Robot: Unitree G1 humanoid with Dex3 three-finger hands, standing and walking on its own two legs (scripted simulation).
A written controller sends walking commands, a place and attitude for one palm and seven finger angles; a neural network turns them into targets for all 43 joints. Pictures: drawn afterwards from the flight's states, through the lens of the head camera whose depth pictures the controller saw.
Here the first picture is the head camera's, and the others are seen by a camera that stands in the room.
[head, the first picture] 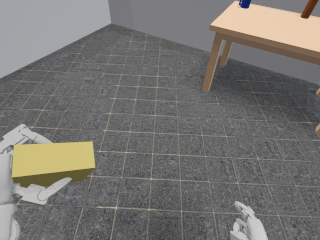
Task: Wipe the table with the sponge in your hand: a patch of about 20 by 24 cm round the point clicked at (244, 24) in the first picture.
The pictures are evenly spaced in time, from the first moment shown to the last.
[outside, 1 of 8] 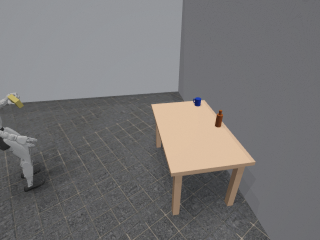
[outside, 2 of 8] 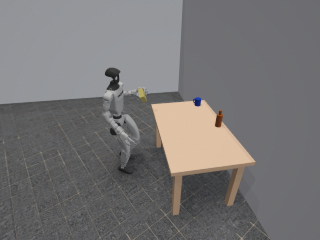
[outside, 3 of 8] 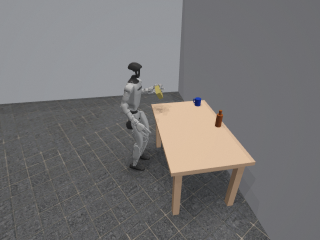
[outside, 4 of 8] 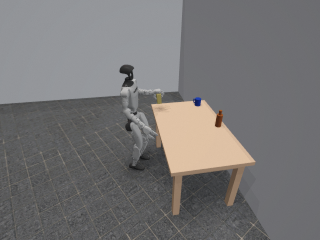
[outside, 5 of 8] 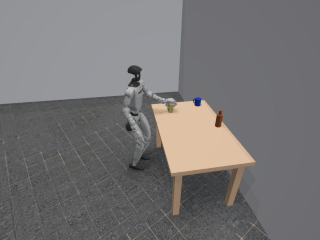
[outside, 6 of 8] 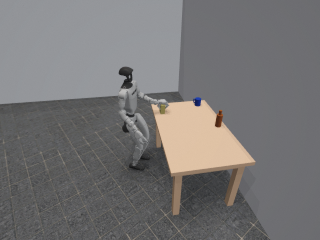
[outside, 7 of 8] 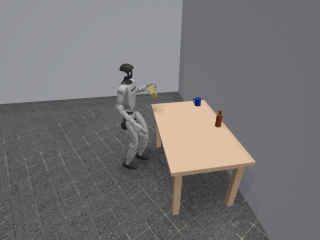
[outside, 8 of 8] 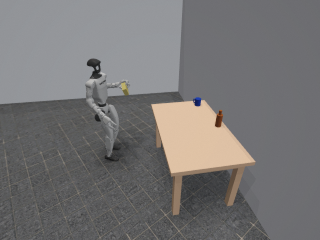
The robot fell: no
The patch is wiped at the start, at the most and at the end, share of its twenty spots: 0.00 1.00 1.00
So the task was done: yes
